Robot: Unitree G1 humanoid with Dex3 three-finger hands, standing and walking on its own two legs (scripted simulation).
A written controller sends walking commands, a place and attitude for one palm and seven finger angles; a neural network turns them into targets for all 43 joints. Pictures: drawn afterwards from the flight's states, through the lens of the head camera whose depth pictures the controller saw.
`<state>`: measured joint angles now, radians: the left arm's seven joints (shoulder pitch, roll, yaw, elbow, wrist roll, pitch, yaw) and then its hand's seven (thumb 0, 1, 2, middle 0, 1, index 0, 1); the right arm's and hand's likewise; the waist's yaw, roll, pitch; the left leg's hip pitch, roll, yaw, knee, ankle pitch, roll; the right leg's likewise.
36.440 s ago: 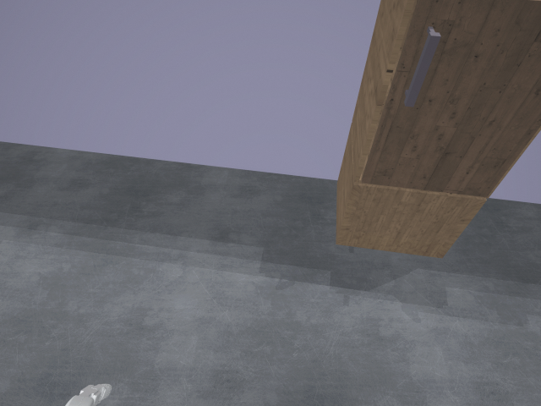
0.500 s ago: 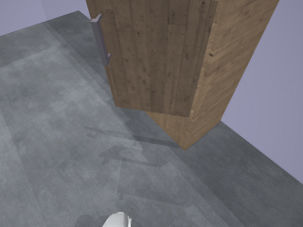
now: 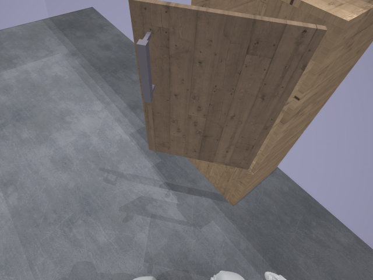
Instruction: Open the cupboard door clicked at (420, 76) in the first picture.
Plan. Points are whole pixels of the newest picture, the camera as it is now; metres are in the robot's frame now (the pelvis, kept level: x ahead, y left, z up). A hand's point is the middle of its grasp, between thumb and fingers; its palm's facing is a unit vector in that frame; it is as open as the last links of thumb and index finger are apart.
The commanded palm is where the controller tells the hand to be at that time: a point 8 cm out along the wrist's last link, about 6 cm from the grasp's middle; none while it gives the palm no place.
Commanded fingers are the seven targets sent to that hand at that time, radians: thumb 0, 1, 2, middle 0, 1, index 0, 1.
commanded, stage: come to a stop and stand still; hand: left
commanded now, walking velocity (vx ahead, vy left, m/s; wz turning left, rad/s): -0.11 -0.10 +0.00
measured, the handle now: (148, 69) +0.59 +0.16 +0.09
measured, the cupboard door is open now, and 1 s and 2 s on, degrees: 39 39 39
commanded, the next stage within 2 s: look again from close up in 0.78 s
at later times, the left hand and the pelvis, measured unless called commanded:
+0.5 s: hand out of the picture +0.04 +0.10 -0.17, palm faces -0.01 -0.98 -0.21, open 7.2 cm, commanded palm none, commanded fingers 0.00 0.90 0.90 -0.20 -0.30 -0.20 -0.30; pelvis -0.01 -0.08 +0.00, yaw +0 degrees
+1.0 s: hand out of the picture -0.03 +0.07 -0.18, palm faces +0.01 -0.99 -0.15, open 7.4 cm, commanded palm none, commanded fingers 0.00 0.90 0.90 -0.20 -0.30 -0.20 -0.30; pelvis -0.01 -0.07 +0.00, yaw +0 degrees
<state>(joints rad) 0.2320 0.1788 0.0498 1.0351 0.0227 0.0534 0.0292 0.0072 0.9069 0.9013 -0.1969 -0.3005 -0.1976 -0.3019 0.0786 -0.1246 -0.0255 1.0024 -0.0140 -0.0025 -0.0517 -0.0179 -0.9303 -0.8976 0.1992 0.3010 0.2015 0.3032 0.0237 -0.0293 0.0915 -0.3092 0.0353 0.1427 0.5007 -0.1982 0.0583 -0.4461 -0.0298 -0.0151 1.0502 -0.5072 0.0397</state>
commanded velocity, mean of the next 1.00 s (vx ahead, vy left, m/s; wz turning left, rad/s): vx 0.00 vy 0.00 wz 0.00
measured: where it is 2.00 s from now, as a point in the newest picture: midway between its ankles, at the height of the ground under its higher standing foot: outside the picture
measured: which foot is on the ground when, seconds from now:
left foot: down 0.00-1.00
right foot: up 0.00-0.24, down 0.26-1.00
